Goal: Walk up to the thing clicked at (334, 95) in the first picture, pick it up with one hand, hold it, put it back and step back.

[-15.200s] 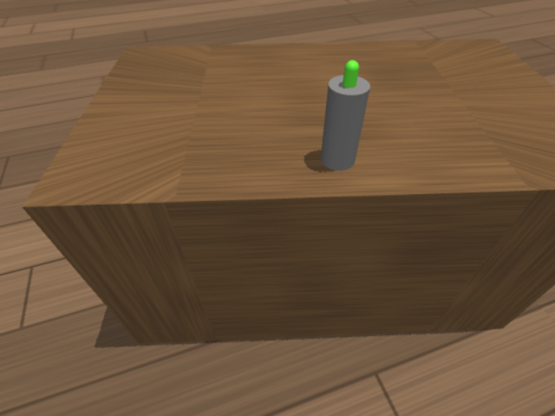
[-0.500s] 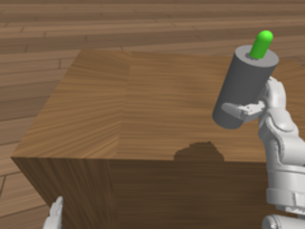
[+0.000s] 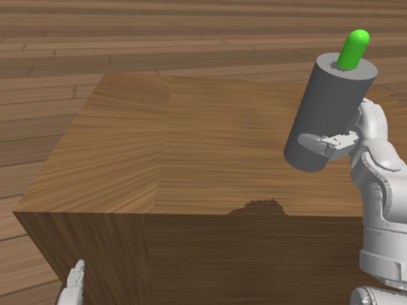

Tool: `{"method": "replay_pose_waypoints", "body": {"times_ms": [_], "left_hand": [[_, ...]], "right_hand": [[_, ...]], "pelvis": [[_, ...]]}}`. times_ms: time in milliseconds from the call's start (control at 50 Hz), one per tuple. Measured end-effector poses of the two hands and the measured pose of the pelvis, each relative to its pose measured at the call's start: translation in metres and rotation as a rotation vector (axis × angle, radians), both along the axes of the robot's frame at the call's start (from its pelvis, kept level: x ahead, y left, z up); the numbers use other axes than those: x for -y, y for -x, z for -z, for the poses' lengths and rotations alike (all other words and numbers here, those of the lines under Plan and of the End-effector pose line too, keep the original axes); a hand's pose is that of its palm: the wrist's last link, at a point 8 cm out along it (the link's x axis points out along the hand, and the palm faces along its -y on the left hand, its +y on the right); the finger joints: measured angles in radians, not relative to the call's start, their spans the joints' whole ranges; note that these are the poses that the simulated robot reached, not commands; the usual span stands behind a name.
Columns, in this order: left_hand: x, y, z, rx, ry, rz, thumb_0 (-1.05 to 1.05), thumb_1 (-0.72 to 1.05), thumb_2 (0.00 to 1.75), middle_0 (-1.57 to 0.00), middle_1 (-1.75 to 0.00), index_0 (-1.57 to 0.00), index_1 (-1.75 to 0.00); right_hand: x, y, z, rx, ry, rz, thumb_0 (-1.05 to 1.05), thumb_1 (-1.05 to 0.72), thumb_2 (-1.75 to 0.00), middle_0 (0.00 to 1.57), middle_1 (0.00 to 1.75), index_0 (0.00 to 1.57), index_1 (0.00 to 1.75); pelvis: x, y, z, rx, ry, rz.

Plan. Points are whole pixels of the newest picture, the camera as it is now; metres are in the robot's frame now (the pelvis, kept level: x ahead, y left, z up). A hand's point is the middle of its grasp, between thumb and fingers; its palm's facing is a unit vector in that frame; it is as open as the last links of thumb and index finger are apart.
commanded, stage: hold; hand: right
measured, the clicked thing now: (327, 106) +0.35 -0.16 +0.29
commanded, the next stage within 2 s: none
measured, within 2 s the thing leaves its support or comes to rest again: neither
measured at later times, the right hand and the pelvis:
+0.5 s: hand (329, 116) +0.35 -0.18 +0.28, palm faces +0.17 +0.98 -0.04, open 11.2 cm; pelvis +0.01 +0.00 +0.00, yaw +0 degrees
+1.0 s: hand (333, 120) +0.34 -0.18 +0.28, palm faces +0.18 +0.98 -0.05, open 11.3 cm; pelvis +0.00 +0.00 +0.00, yaw +0 degrees
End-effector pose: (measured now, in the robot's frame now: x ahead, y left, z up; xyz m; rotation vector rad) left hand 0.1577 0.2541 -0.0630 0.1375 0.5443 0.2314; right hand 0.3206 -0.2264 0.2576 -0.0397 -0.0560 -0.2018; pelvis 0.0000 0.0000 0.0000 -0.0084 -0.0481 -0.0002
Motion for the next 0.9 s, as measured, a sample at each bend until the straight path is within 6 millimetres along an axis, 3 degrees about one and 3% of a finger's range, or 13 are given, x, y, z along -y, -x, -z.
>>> {"method": "replay_pose_waypoints", "body": {"times_ms": [420,900], "left_hand": [[0.002,-0.01,0.001,0.017,0.002,-0.004,-0.01,-0.55,0.06,-0.05,-0.05,-0.05,-0.05],[0.004,-0.008,0.005,0.008,0.007,0.006,-0.01,-0.54,0.06,-0.05,-0.05,-0.05,-0.05]], "right_hand": [[0.002,0.004,-0.018,0.013,0.004,-0.022,-0.03,0.61,-1.0,0.69,1.09,0.71,1.12],[0.003,0.015,-0.02,0.009,0.008,-0.015,-0.03,0.61,-1.0,0.68,1.09,0.71,1.13]], "pelvis": [[0.004,-0.006,0.0,-0.002,-0.002,0.002],[0.004,-0.004,0.0,0.0,-0.003,0.003]]}}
